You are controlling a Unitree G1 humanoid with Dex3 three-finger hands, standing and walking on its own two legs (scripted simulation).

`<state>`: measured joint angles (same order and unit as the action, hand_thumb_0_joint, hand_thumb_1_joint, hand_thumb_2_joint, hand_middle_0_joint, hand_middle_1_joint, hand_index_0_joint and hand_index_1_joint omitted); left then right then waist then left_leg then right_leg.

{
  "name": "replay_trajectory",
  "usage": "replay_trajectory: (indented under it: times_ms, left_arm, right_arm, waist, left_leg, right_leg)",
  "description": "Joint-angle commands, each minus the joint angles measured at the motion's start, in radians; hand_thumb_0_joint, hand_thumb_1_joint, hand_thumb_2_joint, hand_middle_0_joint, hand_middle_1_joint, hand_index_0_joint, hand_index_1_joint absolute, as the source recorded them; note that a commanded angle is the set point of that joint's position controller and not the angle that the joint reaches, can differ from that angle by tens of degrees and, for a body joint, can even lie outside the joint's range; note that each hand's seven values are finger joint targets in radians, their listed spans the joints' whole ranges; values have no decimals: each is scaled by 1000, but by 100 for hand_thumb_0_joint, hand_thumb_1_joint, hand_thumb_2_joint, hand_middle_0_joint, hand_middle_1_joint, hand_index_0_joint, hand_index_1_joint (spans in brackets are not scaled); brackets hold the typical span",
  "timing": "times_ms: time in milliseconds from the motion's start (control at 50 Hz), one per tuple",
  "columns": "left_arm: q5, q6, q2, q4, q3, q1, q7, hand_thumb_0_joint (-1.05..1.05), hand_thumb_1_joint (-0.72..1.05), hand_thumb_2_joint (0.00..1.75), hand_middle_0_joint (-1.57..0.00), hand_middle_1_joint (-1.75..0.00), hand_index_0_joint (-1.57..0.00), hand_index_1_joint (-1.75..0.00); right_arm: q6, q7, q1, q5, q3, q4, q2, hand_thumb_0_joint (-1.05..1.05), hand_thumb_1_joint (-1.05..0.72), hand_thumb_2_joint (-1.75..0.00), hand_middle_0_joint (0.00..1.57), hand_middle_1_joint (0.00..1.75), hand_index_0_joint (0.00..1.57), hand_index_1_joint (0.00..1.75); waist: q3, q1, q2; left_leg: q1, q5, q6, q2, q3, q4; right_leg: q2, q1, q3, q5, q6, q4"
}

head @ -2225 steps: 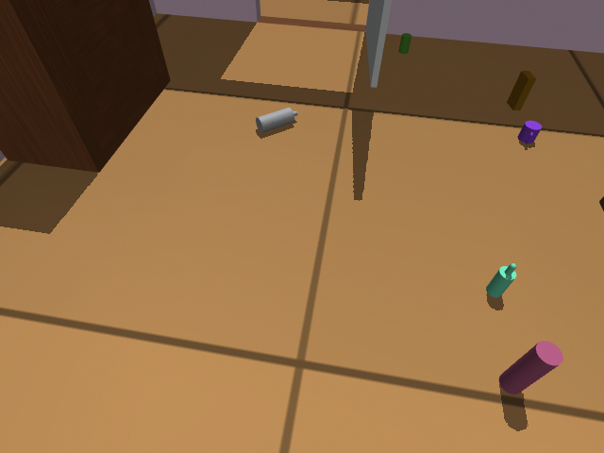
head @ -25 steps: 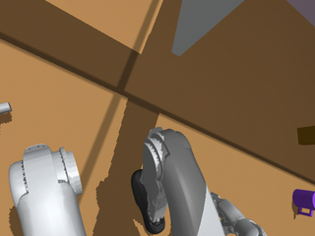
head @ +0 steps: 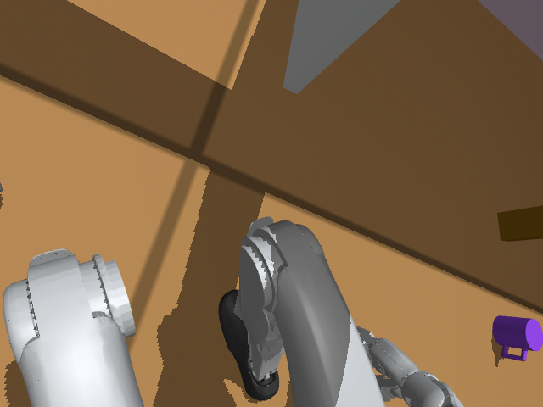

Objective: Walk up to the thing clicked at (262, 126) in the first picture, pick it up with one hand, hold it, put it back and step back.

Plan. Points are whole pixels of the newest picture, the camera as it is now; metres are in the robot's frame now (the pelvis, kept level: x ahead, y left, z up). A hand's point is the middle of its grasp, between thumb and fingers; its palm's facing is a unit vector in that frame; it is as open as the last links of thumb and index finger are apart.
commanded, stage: open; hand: left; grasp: from above
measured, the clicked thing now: out of the picture +0.39 +0.39 -0.25
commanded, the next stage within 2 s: withdraw in 0.70 s
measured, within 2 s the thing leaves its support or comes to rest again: rests again in 0.06 s
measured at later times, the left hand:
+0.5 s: hand out of the picture +0.37 +0.40 -0.21, palm faces -0.39 -0.21 -0.90, open 13.8 cm
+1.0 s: hand out of the picture +0.38 +0.41 -0.20, palm faces -0.35 -0.19 -0.92, open 14.0 cm
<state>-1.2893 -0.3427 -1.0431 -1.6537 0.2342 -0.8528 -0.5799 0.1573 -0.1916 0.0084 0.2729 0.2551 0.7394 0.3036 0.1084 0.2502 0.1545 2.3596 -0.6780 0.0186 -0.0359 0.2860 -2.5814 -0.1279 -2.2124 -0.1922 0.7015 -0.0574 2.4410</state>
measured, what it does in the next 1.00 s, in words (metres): stands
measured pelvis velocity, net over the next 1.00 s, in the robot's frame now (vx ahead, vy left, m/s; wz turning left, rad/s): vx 0.00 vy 0.00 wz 0.00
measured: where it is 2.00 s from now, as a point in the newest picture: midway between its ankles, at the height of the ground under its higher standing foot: (187, 387)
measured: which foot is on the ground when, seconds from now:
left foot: down 0.00-1.00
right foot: down 0.00-1.00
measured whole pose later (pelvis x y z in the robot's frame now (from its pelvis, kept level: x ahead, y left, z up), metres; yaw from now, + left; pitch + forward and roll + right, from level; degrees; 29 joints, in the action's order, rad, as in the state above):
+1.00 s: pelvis +0.00 +0.00 +0.00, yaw +0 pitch +24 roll -14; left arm -1.28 -0.33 -1.04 -1.53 0.26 -0.83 -0.55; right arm 0.17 -0.20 0.02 0.27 0.26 0.72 0.31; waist 0.11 0.24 0.15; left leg 2.35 -0.67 0.02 -0.03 0.29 -2.57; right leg -0.12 -2.20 -0.20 0.70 -0.06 2.43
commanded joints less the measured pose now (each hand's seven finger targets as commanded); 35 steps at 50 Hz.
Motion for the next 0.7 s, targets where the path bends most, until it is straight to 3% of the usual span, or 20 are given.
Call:
replay_trajectory:
  times_ms: [0,140,180,260,280,320,360,440,460,480,560,620,680]
  left_arm:
    - [23,-4,-293,130,16,-228,-47,0,-21,76,-30,-83,-32,-81]
    - [21,13,-289,121,18,-189,-47,0,-39,88,-16,-94,-17,-93]
    - [31,16,-280,126,9,-195,-43,0,-42,90,-15,-95,-15,-94]
    - [29,22,-312,143,30,-197,-40,0,-49,96,-11,-98,-11,-98]
    - [35,22,-290,136,21,-189,-40,0,-50,97,-9,-100,-9,-100]
    - [34,23,-289,129,16,-189,-30,0,-52,99,-8,-101,-8,-101]
    - [35,19,-286,134,0,-212,-25,0,-52,99,-7,-102,-7,-101]
    - [38,11,-305,142,24,-198,-26,0,-53,102,-7,-101,-6,-102]
    - [30,13,-278,136,-4,-205,-21,0,-54,100,-6,-101,-6,-102]
    - [32,14,-310,132,29,-188,-24,0,-53,100,-7,-102,-7,-102]
    - [35,8,-279,137,-6,-208,-18,0,-52,101,-7,-102,-6,-102]
    - [37,7,-305,140,21,-197,-21,0,-51,100,-6,-102,-7,-102]
    - [31,5,-308,140,20,-193,-27,0,-51,100,-6,-102,-7,-102]
  right_arm:
    - [6,11,127,1,-94,-1,314,0,-88,-89,20,30,20,30]
    - [10,6,122,4,-90,-9,315,0,-88,-89,20,30,20,30]
    - [12,5,121,0,-94,-6,316,0,-88,-89,20,30,20,30]
    - [17,2,123,0,-92,-18,323,0,-88,-89,20,30,20,30]
    - [15,2,126,1,-87,-8,315,0,-88,-89,20,30,20,30]
    - [21,0,116,-2,-96,-25,327,0,-88,-89,20,30,20,30]
    - [22,0,114,-3,-90,-27,321,0,-88,-89,20,30,20,30]
    - [22,2,121,-2,-90,-27,329,0,-88,-89,20,30,20,30]
    - [24,0,129,-4,-88,-23,318,0,-88,-89,20,30,20,30]
    - [23,1,131,1,-92,-24,324,0,-88,-89,20,30,20,30]
    - [24,0,125,-1,-85,-25,323,0,-88,-89,20,30,20,30]
    - [23,2,129,-2,-89,-27,333,0,-88,-89,20,30,20,30]
    - [21,0,119,-2,-84,-34,331,0,-88,-89,20,30,20,30]
  waist:
    - [-583,14,-488]
    - [-626,3,-525]
    - [-609,5,-524]
    - [-604,4,-515]
    - [-599,0,-526]
    - [-580,13,-515]
    - [-574,19,-515]
    - [-592,13,-499]
    - [-580,18,-519]
    - [-600,16,-495]
    - [-576,25,-509]
    - [-602,15,-515]
    - [-591,14,-515]
  left_leg:
    - [-485,118,-26,-32,-126,260]
    - [-541,189,-16,-33,-118,273]
    - [-531,180,-18,-34,-118,269]
    - [-514,174,-21,-33,-124,267]
    - [-516,163,-18,-32,-123,280]
    - [-518,141,-18,-35,-116,279]
    - [-497,121,-21,-33,-120,277]
    - [-509,139,-21,-34,-118,278]
    - [-508,146,-21,-32,-125,272]
    - [-510,163,-25,-35,-122,265]
    - [-510,141,-21,-34,-118,275]
    - [-534,164,-17,-34,-114,278]
    - [-521,172,-18,-34,-117,274]
  right_leg:
    - [-17,247,-94,-195,74,-227]
    - [-18,263,-100,-257,78,-207]
    - [-17,250,-98,-250,77,-211]
    - [-17,267,-94,-247,76,-218]
    - [-17,270,-95,-234,79,-219]
    - [-14,243,-100,-215,78,-213]
    - [-16,247,-94,-202,80,-223]
    - [-14,269,-97,-215,76,-227]
    - [-15,268,-90,-225,77,-225]
    - [-19,286,-92,-241,73,-231]
    - [-17,262,-98,-217,77,-227]
    - [-15,273,-102,-234,76,-220]
    - [-15,270,-102,-242,76,-216]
